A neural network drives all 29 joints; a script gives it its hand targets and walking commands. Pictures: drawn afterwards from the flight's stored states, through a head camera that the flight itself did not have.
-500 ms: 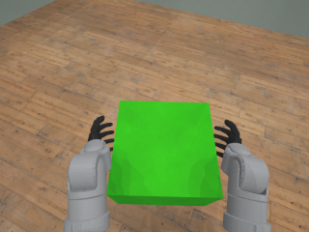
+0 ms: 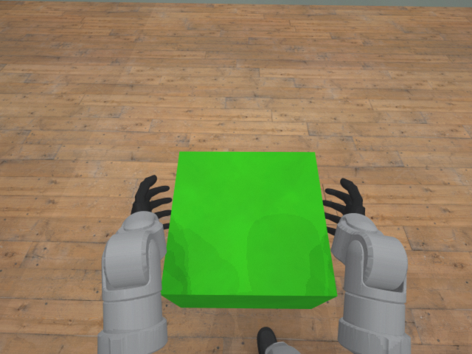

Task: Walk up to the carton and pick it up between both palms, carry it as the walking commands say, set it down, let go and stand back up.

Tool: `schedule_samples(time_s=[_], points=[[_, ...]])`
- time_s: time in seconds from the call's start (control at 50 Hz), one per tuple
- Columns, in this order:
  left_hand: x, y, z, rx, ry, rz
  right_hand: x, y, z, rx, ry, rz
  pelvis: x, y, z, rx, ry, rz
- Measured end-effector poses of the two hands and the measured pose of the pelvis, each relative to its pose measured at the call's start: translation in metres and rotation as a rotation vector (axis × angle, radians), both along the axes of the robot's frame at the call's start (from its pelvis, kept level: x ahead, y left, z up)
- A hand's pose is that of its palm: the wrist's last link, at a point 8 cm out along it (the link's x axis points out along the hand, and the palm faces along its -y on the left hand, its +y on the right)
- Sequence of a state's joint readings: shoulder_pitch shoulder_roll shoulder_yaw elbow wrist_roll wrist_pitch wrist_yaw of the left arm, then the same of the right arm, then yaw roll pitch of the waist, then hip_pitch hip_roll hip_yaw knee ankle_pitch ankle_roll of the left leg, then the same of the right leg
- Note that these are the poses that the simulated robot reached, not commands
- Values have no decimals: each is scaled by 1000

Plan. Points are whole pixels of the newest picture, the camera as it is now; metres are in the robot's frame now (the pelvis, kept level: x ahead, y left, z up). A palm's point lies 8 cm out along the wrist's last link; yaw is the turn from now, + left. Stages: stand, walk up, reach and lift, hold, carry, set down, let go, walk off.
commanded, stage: carry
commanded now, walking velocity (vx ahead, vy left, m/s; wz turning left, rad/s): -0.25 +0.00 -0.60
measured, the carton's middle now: (246, 231) +0.33 -0.01 -0.01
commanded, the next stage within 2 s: none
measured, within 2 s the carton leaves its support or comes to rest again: neither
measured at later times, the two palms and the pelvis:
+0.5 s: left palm out of the picture +0.11 +0.05 +0.10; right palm out of the picture +0.02 -0.25 +0.08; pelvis -0.21 -0.02 +0.01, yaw -12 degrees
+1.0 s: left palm out of the picture -0.01 +0.10 +0.11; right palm out of the picture -0.07 -0.21 +0.10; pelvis -0.32 +0.01 +0.00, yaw -12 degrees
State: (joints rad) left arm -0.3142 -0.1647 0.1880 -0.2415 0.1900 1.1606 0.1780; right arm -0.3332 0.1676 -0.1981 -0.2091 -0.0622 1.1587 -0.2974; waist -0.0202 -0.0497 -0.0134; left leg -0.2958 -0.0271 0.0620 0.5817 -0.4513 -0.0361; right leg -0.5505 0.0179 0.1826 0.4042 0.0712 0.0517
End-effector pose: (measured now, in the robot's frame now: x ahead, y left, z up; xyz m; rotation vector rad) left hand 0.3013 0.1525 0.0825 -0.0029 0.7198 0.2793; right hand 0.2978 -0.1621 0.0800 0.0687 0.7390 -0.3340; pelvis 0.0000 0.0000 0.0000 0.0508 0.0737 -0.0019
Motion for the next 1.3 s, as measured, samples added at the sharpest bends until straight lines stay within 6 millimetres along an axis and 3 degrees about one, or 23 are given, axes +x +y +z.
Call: schedule_samples(time_s=[0.06,0.2,0.3,0.4,0.5,0.58,0.8,0.98,1.12,1.3], points=[[-35,5,-8,-40,28,3,-37,5,2,-35,28,7,-30,4,5,-11,-22,-38],[-92,-5,12,-47,7,-24,-105,-5,20,-53,13,-13,-88,3,16,-110,-57,-116],[-120,-38,25,-36,-42,-88,-156,-36,25,-47,-31,-74,-130,-10,9,-110,-43,-173],[-161,-85,15,10,10,-206,-226,-77,7,-29,25,-163,-172,-20,6,-80,-51,-195],[-191,-104,18,42,40,-293,-281,-89,4,9,54,-260,-206,-15,10,-51,-57,-207],[-209,-97,21,37,12,-297,-298,-83,12,-7,29,-261,-230,-7,8,-51,-40,-204],[-276,-40,19,-23,-9,-137,-326,-35,23,-46,10,-139,-284,3,7,-44,-61,-206],[-307,-49,27,4,-26,-181,-367,-42,23,-47,-3,-151,-317,11,3,-50,-65,-209],[-331,-57,19,11,-21,-235,-404,-46,18,-39,3,-209,-346,20,-2,-54,-73,-218],[-384,-42,-1,25,14,-166,-440,-36,-11,-31,41,-124,-390,19,-17,-21,-111,-197]])
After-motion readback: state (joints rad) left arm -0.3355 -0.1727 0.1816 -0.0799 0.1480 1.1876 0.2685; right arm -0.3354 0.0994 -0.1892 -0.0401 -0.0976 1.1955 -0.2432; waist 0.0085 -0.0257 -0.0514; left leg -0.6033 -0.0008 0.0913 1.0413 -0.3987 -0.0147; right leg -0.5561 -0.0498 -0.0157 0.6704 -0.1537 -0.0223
